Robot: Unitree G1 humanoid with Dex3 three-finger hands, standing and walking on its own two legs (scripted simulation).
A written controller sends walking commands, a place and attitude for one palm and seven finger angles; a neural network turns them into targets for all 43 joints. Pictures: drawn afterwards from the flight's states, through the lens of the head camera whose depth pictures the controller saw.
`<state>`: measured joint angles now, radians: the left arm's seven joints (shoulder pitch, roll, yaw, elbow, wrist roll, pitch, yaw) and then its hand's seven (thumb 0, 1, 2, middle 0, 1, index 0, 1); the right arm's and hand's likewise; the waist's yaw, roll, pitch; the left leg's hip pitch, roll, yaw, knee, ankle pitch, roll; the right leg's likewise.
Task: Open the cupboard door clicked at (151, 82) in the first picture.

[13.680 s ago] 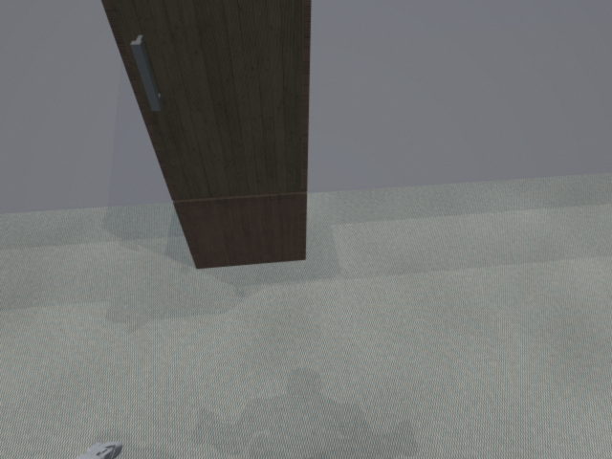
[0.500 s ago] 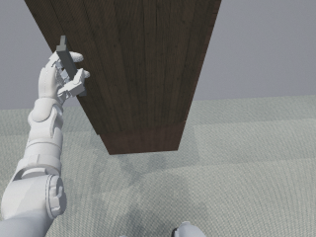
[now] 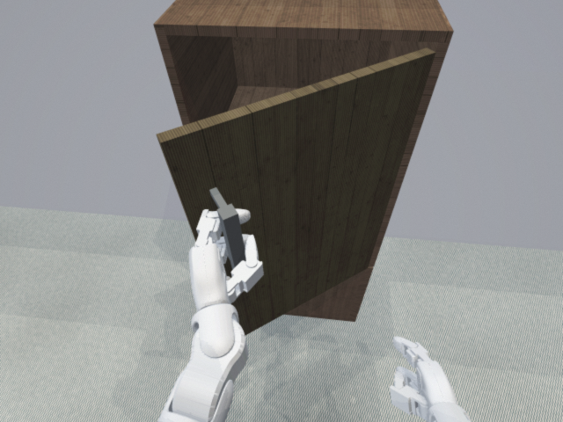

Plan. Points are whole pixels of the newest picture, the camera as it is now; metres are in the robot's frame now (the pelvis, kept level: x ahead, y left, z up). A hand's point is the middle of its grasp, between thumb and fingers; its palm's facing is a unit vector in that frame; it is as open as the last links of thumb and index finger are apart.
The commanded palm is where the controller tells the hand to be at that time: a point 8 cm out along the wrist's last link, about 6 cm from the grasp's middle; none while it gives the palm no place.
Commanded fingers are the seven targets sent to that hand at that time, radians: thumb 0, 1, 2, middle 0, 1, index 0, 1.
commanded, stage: pull the door open along its arc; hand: left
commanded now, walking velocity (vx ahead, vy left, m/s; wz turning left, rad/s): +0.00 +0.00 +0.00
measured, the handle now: (229, 237) +0.35 +0.10 +0.08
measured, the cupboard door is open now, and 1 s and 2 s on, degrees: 36 41 41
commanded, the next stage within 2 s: open thumb and fingers to let go in 0.14 s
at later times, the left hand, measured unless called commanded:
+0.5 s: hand (264, 281) +0.28 +0.04 +0.09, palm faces +0.35 -0.94 -0.02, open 7.5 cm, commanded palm +0.23 +0.08 +0.08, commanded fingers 0.00 -0.08 0.48 -0.33 -1.25 -0.33 -1.25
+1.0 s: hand (260, 286) +0.27 +0.05 +0.09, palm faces +0.29 -0.96 -0.02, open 14.9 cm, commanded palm +0.23 +0.09 +0.08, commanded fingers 0.00 -0.50 0.30 -0.16 -0.35 -0.16 -0.35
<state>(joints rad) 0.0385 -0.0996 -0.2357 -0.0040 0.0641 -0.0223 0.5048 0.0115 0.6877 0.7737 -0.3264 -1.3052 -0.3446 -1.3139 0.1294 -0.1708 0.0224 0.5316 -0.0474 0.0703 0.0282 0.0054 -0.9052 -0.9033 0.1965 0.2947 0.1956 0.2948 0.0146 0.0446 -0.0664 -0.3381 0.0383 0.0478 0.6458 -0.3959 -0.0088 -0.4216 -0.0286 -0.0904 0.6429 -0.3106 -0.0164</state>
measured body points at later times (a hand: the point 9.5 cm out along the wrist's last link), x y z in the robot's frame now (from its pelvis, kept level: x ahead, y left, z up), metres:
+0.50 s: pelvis -0.01 -0.03 +0.00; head -0.01 -0.06 +0.45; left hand +0.25 +0.09 +0.10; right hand +0.17 -0.24 -0.11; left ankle -0.04 +0.12 -0.72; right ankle +0.01 -0.11 -0.72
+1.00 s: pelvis -0.04 +0.00 +0.00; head -0.04 -0.02 +0.45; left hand +0.25 +0.10 +0.09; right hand +0.15 -0.20 -0.10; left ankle -0.04 +0.12 -0.72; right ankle +0.01 -0.11 -0.72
